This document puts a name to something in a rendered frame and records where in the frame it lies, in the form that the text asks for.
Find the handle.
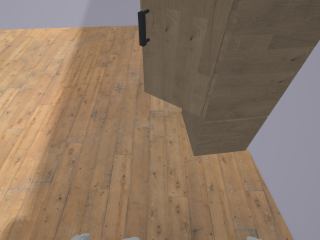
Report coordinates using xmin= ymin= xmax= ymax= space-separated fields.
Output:
xmin=138 ymin=9 xmax=150 ymax=47

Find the cupboard door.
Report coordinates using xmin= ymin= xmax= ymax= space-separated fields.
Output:
xmin=140 ymin=0 xmax=234 ymax=117

